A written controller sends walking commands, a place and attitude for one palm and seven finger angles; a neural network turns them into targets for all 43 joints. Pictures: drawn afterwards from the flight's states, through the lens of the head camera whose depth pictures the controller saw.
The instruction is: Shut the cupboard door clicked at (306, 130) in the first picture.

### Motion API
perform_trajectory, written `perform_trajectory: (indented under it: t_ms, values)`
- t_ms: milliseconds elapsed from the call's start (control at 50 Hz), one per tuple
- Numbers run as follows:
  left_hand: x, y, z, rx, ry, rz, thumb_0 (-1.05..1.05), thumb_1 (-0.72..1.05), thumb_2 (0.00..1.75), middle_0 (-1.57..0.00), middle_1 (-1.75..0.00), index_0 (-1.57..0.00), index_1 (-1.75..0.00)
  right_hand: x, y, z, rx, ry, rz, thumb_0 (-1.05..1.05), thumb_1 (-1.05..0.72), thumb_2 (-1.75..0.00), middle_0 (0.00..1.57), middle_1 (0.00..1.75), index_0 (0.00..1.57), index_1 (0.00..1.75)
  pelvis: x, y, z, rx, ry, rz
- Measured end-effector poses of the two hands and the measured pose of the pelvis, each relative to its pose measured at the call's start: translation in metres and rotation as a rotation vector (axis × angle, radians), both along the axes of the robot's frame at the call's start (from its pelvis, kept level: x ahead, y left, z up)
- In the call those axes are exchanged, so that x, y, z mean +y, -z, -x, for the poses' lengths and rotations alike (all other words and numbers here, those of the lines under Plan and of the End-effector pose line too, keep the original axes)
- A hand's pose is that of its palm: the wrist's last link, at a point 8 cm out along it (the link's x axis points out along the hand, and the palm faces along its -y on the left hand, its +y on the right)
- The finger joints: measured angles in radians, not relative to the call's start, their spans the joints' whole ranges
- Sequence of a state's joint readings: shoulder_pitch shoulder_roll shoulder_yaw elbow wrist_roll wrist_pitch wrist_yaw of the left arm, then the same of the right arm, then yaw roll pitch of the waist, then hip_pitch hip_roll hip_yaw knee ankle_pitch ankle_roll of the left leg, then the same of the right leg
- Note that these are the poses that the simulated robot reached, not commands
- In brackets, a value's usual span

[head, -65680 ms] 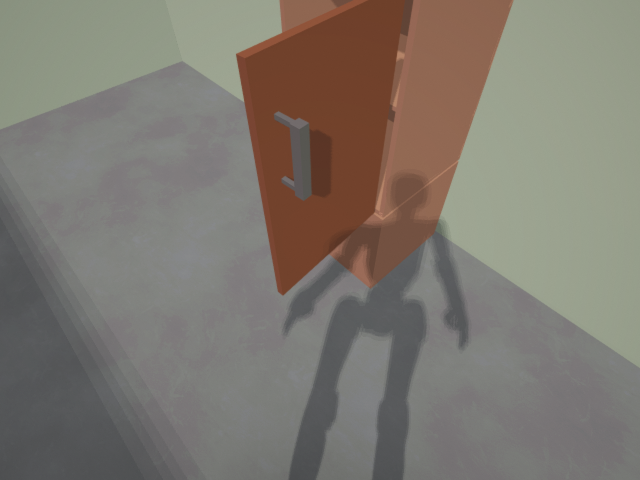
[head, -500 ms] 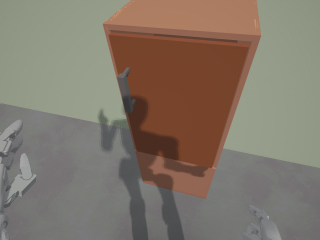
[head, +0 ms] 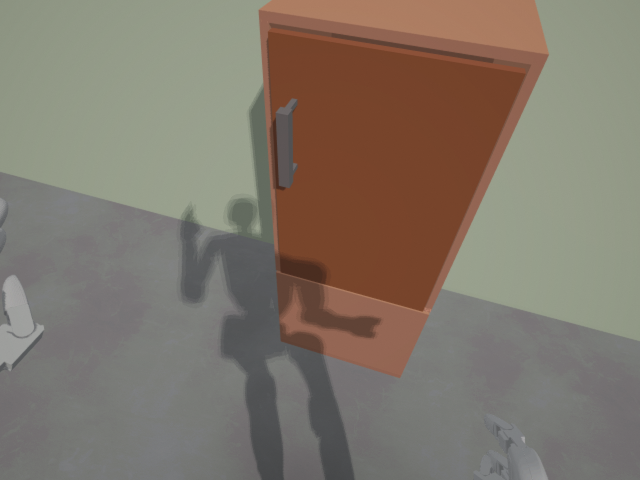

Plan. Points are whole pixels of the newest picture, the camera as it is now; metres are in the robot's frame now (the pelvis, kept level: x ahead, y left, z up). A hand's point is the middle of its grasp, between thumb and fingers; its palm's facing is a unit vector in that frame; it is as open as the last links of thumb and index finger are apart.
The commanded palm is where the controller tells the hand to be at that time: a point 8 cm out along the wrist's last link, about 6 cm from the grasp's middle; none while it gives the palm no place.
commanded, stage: step back with the hand held close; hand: left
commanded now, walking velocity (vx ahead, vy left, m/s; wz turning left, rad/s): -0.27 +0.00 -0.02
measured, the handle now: (289, 144) +0.64 +0.10 +0.09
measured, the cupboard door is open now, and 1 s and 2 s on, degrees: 0 0 0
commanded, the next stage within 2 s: stop stepping back and stand still in 0.62 s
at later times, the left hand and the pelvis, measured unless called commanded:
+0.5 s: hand out of the picture +0.09 +0.27 +0.18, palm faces +0.48 -0.79 -0.38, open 7.4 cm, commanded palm +0.01 +0.31 +0.19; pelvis -0.12 +0.00 -0.01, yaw +3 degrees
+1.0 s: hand out of the picture -0.03 +0.24 +0.19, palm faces +0.39 -0.81 -0.43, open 7.4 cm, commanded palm -0.07 +0.28 +0.19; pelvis -0.23 -0.01 +0.00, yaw -4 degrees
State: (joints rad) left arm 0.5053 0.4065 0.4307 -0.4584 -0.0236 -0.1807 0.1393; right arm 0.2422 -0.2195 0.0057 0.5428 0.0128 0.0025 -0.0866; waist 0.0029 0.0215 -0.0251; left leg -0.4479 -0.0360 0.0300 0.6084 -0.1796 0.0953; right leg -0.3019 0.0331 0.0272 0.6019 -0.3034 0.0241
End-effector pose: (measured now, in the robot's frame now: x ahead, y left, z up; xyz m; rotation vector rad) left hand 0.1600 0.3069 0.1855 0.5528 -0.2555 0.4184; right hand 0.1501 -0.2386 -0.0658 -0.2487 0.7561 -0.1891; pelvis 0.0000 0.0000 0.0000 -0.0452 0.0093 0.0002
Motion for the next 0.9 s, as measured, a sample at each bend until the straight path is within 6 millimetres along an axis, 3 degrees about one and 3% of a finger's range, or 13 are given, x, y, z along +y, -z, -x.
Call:
perform_trajectory:
  t_ms: [140,300,460,600,740,820,900]
  values:
    - [-0.009,-0.005,0.04,-0.035,0.013,-0.016,0.01,0.89,0.9,-0.21,-0.3,-0.21,-0.3,0.005,0.01,0.031,0.026,-0.046,-0.019,0.01,-0.9,-0.89,0.21,0.3,0.21,0.3,-0.006,0.002,0.035,-0.007,-0.016,0.01]
    - [-0.018,-0.014,0.085,-0.087,0.024,-0.057,0.01,0.89,0.9,-0.21,-0.3,-0.22,-0.3,-0.006,0.007,0.06,-0.017,-0.056,-0.01,0.01,-0.9,-0.89,0.21,0.3,0.21,0.3,-0.015,0.005,0.071,-0.024,-0.029,0.0]
    - [-0.005,-0.002,0.112,-0.153,0.038,0.02,0.01,0.89,0.9,-0.21,-0.3,-0.22,-0.3,-0.012,-0.001,0.107,0.015,-0.015,0.067,0.01,-0.9,-0.89,0.21,0.3,0.21,0.3,-0.002,0.008,0.104,-0.001,-0.043,-0.005]
    - [0.008,-0.013,0.141,-0.109,0.051,-0.022,0.01,0.89,0.9,-0.21,-0.3,-0.21,-0.3,0.007,-0.006,0.154,0.013,0.004,0.023,0.01,-0.91,-0.89,0.2,0.3,0.21,0.3,0.004,-0.003,0.144,0.019,-0.003,0.043]
    - [-0.018,-0.023,0.171,-0.128,0.139,-0.012,0.01,0.89,0.9,-0.21,-0.3,-0.21,-0.3,0.017,-0.001,0.194,-0.007,-0.023,-0.033,0.01,-0.9,-0.89,0.21,0.3,0.21,0.3,-0.004,-0.004,0.187,0.081,0.054,0.03]
    - [-0.037,-0.014,0.187,-0.073,0.192,-0.029,0.01,0.89,0.9,-0.21,-0.3,-0.21,-0.3,0.007,0.011,0.222,-0.004,-0.006,-0.056,0.01,-0.9,-0.89,0.21,0.3,0.21,0.3,-0.011,0.002,0.222,0.069,0.069,0.016]
    - [-0.039,-0.017,0.211,-0.024,0.195,-0.045,0.01,0.89,0.9,-0.21,-0.3,-0.22,-0.3,-0.007,0.011,0.261,0.037,0.059,-0.045,0.01,-0.9,-0.89,0.21,0.3,0.21,0.3,-0.014,-0.001,0.228,0.02,0.088,-0.016]
